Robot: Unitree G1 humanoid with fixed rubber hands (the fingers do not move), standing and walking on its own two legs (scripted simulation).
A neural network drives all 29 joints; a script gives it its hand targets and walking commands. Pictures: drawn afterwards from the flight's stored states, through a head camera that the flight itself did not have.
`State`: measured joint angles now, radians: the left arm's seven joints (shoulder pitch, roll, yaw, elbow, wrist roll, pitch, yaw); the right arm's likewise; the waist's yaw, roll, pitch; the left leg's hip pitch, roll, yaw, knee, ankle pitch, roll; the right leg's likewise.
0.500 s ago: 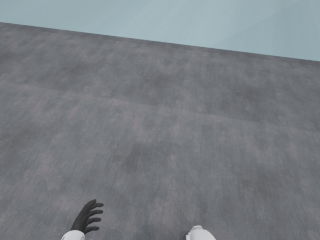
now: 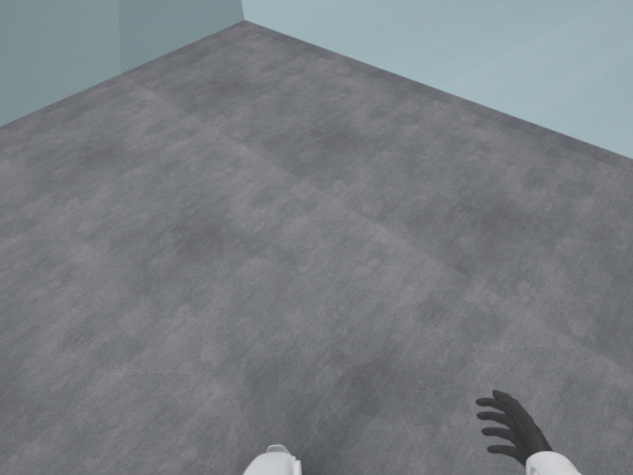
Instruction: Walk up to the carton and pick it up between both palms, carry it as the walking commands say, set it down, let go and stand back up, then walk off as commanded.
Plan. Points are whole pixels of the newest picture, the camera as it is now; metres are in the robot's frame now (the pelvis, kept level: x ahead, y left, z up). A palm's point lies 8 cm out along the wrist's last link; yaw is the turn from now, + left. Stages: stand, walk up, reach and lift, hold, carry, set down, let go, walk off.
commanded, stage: walk off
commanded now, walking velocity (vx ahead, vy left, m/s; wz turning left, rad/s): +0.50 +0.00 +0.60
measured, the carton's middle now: out of the picture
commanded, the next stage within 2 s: stand in 1.52 s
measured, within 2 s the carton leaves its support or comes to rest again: neither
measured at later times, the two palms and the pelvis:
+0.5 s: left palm (165, 301) +0.40 +0.33 -0.09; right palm (504, 394) +0.28 -0.21 -0.10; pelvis +0.26 +0.06 +0.01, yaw +16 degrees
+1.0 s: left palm (167, 348) +0.33 +0.30 -0.11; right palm (344, 153) +0.81 +0.03 -0.09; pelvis +0.51 +0.12 +0.00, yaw +35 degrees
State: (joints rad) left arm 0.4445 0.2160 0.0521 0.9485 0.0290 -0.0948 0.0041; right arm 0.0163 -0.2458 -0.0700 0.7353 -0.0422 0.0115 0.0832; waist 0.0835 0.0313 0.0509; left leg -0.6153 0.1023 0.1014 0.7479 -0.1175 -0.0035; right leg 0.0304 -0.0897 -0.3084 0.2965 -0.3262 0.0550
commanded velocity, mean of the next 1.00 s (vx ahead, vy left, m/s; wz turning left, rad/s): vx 0.50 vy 0.00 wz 0.60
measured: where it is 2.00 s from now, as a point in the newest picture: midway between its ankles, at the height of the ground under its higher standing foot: (227, 293)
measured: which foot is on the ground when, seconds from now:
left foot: up 0.00-0.06, down 0.08-0.64, up 0.66-1.00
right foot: down 0.00-0.10, up 0.12-0.62, down 0.64-1.00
